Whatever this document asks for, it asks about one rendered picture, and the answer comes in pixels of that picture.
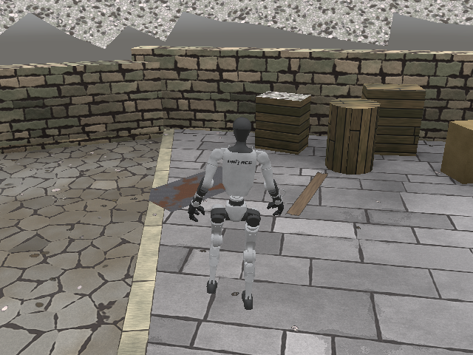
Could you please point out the robot left upper arm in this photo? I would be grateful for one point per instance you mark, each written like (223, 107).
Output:
(216, 154)

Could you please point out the robot right upper arm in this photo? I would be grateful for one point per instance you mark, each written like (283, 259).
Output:
(262, 158)

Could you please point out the robot left foot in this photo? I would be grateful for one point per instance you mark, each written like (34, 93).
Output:
(211, 288)

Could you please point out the right robot forearm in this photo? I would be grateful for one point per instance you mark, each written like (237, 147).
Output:
(275, 195)

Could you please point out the robot left shin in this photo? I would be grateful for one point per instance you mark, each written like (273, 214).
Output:
(214, 255)

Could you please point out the left robot forearm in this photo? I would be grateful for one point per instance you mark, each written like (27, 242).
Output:
(199, 195)

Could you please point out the right robot hand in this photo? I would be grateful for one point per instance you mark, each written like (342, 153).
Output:
(273, 205)

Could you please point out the left robot hand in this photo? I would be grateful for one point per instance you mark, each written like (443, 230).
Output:
(192, 210)

